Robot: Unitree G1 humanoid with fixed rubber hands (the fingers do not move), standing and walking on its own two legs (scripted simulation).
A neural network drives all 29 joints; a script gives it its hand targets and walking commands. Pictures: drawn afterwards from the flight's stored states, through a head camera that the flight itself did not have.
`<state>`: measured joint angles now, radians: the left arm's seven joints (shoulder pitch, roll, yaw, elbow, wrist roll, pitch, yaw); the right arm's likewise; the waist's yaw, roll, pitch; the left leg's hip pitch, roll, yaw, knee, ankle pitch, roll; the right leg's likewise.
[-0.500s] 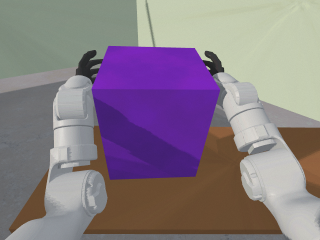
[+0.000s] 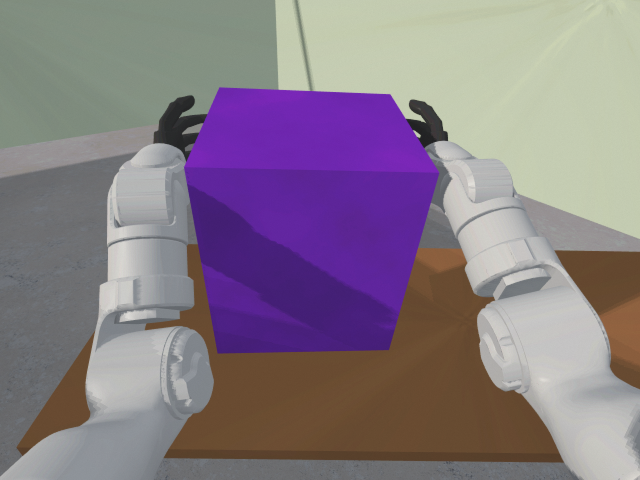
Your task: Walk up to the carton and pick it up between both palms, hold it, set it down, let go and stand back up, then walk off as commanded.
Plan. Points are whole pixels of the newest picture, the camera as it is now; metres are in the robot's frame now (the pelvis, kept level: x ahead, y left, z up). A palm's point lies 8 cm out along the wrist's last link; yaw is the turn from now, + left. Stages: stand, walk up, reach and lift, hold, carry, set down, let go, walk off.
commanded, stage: hold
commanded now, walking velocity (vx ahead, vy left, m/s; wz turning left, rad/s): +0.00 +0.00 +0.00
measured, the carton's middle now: (305, 221) +0.34 +0.01 +0.24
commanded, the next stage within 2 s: none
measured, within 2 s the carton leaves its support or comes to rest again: neither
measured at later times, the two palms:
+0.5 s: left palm (171, 161) +0.37 +0.16 +0.31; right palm (428, 157) +0.37 -0.14 +0.31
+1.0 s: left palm (170, 154) +0.35 +0.16 +0.32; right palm (436, 155) +0.36 -0.15 +0.32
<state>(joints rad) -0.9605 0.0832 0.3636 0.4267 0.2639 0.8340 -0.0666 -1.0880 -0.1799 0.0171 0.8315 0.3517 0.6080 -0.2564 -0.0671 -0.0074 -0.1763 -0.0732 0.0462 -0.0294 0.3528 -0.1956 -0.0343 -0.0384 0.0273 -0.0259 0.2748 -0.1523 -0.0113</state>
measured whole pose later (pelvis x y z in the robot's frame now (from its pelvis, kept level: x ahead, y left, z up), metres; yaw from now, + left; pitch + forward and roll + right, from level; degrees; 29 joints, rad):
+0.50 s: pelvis +0.01 +0.01 +0.00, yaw +0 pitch -5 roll -1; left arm -0.93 0.07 0.34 0.37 0.27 0.86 -0.06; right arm -1.06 -0.19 0.04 0.79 0.39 0.62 -0.26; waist -0.07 -0.02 -0.17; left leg -0.05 0.05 -0.02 0.36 -0.22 -0.03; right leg -0.01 0.03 -0.02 0.26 -0.16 -0.01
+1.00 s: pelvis +0.00 +0.00 +0.00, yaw -1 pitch -6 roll -1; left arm -0.95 0.07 0.37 0.37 0.28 0.86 -0.07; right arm -1.06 -0.19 0.03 0.77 0.36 0.64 -0.27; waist -0.07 0.00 -0.18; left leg -0.04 0.04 -0.02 0.35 -0.20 -0.03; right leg -0.01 0.03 -0.01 0.27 -0.15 -0.01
